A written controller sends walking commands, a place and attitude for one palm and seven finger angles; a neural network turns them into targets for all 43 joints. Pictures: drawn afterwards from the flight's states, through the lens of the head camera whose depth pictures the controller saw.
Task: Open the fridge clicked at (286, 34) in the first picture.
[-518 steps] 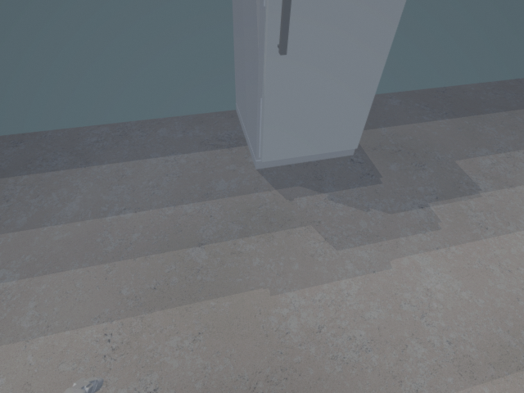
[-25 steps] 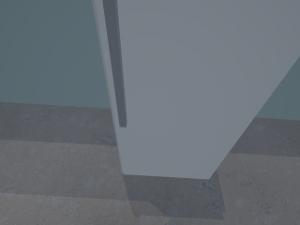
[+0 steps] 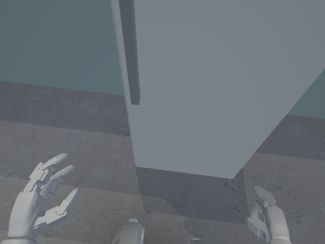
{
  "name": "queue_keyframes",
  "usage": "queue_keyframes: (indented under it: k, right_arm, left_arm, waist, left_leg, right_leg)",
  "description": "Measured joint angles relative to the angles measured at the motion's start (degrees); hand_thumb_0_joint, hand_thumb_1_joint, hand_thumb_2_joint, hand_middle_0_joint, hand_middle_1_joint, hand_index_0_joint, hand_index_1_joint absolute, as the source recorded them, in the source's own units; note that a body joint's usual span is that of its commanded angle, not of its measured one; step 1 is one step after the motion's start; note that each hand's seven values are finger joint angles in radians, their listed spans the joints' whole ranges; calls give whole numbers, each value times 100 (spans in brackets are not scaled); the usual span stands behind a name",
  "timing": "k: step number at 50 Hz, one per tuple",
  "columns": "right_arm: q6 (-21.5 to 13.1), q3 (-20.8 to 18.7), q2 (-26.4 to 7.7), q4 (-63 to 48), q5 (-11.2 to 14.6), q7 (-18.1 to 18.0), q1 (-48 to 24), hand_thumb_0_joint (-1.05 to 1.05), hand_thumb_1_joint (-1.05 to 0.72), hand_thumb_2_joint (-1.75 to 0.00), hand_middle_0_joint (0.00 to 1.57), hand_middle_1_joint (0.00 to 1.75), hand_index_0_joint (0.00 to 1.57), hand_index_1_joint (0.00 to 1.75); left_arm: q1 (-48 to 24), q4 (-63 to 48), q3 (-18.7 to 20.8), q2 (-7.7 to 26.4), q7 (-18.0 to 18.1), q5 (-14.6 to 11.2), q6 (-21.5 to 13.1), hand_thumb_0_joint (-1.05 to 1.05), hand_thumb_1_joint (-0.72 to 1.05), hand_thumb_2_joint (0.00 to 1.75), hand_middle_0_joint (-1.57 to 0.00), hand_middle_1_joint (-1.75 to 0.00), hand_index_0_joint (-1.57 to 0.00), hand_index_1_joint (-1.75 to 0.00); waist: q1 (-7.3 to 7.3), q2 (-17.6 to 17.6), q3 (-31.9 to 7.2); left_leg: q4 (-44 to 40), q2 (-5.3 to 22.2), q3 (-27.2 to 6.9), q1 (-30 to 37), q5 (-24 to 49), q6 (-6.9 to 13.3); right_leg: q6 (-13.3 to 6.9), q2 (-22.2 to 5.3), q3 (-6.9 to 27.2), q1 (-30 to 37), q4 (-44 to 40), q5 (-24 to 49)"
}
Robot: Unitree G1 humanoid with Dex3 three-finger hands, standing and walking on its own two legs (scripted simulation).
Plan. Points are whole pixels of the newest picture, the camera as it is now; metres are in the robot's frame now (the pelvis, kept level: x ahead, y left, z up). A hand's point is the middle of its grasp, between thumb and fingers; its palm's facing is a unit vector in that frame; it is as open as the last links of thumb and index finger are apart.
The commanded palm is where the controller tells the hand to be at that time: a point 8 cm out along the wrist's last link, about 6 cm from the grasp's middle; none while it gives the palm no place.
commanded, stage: raise the hand to about handle height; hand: left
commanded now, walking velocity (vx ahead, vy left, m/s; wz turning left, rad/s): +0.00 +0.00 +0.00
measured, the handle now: (131, 32) +0.54 +0.15 +0.23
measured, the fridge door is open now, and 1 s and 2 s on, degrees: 0 0 0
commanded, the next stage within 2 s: move the hooked fingers beside the handle in 1.60 s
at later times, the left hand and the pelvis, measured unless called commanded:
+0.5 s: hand (54, 164) +0.25 +0.26 +0.09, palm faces +0.00 -1.00 -0.06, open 12.1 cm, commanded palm +0.22 +0.32 +0.11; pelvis +0.01 +0.03 +0.03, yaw -1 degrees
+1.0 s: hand (28, 133) +0.28 +0.30 +0.15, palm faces +0.03 -1.00 -0.05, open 13.9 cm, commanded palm +0.25 +0.35 +0.15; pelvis +0.02 +0.04 +0.05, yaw +0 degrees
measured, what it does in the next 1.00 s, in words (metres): rises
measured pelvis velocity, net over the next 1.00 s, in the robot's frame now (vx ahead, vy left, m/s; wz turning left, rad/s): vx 0.02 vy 0.04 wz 0.00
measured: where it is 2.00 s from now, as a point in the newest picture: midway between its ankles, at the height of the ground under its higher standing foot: outside the picture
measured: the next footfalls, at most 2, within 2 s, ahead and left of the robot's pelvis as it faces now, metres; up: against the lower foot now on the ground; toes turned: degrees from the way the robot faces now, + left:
none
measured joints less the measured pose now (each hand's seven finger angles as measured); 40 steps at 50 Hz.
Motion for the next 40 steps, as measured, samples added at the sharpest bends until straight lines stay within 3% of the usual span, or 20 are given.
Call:
queue_keyframes:
  k: [4, 8, 11, 15, 20, 27, 40]
  right_arm:
    - [-52, 195, 62, 238, 29, -102, 36, 1, -91, -90, 20, 30, 20, 30]
    - [5, 332, 211, 346, 69, -122, 128, 1, -91, -90, 20, 30, 21, 30]
    - [46, 354, 293, 339, 71, -95, 274, 1, -90, -90, 20, 30, 21, 30]
    - [33, 289, 258, 317, 60, -36, 482, 1, -90, -90, 20, 30, 21, 30]
    - [24, 223, 80, 310, 65, -17, 576, 1, -90, -90, 20, 30, 21, 30]
    - [-4, 254, -31, 263, 96, -85, 478, 1, -90, -90, 20, 30, 21, 30]
    - [62, 488, 62, 59, 131, -98, 315, 1, -90, -90, 20, 30, 21, 30]
  left_arm:
    - [-406, -131, -4, 222, -223, -62, 51, 1, 42, 69, -23, -61, -23, -60]
    - [-803, 50, 65, 472, -486, -153, 650, 1, 32, 65, -24, -67, -24, -66]
    - [-835, 126, 226, 536, -450, -242, 980, 1, 26, 62, -24, -71, -25, -71]
    - [-718, 51, 348, 466, -263, -279, 986, 1, 16, 58, -25, -77, -25, -77]
    - [-689, 16, 285, 403, -207, -207, 870, 0, 5, 53, -26, -85, -26, -84]
    - [-891, -23, 256, 497, -184, -147, 972, 0, -12, 46, -27, -95, -27, -95]
    - [-1547, 265, 489, 793, -361, -180, 1611, -1, -41, 34, -29, -114, -29, -114]
  waist:
    - [7, 108, 77]
    - [-123, 182, 115]
    - [-239, 201, 97]
    - [-296, 217, 65]
    - [-277, 204, 88]
    - [-237, 134, 183]
    - [-142, 153, 202]
  left_leg:
    - [32, 19, -144, -69, 20, -17]
    - [-206, 37, -84, 99, 106, -6]
    - [-485, 42, 37, 321, 181, 27]
    - [-779, 16, 175, 560, 251, 90]
    - [-918, -50, 244, 685, 280, 168]
    - [-1069, -105, 247, 912, 315, 231]
    - [-1525, -159, 240, 1468, 478, 286]
  right_leg:
    - [-23, 46, -133, 25, -85, 46]
    - [7, 66, -76, 166, -339, 173]
    - [58, 65, 37, 329, -599, 288]
    - [120, 36, 161, 516, -880, 403]
    - [195, -29, 218, 636, -1026, 451]
    - [256, -70, 213, 906, -1253, 528]
    - [318, -91, 192, 1525, -1837, 766]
